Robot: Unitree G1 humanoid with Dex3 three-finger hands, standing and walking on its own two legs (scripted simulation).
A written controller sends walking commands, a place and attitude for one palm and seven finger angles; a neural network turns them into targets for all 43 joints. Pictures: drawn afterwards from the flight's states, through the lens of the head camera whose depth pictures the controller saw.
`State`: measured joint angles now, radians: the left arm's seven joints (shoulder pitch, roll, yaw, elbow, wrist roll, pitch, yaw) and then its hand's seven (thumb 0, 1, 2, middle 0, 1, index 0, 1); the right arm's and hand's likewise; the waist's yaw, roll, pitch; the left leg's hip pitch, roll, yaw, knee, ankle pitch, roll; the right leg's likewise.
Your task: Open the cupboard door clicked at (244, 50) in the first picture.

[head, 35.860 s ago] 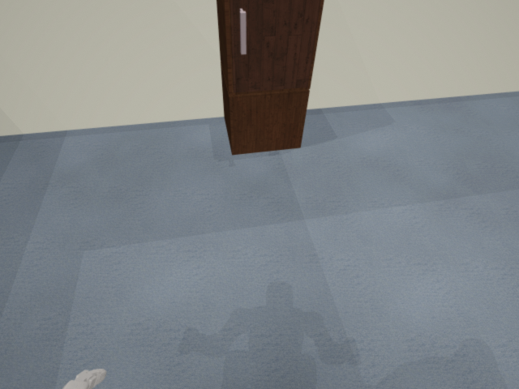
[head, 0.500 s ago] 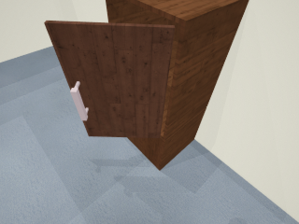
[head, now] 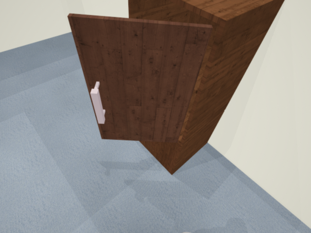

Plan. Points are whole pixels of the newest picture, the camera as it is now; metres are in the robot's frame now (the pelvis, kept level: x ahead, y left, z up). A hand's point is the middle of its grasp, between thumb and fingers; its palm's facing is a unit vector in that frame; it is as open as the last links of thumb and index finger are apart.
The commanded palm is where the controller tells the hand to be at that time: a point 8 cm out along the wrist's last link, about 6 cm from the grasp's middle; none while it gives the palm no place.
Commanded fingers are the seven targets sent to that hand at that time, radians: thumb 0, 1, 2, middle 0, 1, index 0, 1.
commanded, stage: come to a stop and stand still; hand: left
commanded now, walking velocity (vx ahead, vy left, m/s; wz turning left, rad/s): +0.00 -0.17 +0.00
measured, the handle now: (99, 103) +0.54 +0.24 -0.05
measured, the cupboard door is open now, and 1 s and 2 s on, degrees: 47 47 47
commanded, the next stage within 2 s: look again from close up in 1.18 s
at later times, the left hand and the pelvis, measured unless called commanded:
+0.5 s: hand out of the picture +0.03 +0.14 -0.17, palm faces -0.01 -0.97 -0.24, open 7.3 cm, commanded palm none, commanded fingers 0.00 0.90 0.90 -0.20 -0.30 -0.20 -0.30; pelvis +0.00 -0.04 -0.01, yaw +1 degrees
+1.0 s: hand out of the picture +0.00 +0.06 -0.17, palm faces +0.04 -0.98 -0.17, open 7.4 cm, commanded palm none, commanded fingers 0.00 0.90 0.90 -0.20 -0.30 -0.20 -0.30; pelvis +0.01 -0.10 +0.00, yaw +1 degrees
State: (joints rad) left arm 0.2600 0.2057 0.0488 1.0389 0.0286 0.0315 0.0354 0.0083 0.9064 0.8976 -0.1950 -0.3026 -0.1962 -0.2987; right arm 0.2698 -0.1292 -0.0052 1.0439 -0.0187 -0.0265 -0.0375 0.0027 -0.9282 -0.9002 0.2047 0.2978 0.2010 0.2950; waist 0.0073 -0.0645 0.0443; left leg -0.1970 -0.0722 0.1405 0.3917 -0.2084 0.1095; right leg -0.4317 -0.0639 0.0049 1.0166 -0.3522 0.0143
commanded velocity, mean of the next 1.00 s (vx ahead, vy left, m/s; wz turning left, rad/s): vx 0.00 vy -0.01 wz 0.00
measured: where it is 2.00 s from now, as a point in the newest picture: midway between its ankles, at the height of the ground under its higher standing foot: outside the picture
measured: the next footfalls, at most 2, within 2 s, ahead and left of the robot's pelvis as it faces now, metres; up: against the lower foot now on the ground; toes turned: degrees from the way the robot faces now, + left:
right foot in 0.36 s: +0.03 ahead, -0.17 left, +0.00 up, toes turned -2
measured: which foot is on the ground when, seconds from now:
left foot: down 0.00-1.00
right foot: up 0.00-0.34, down 0.36-1.00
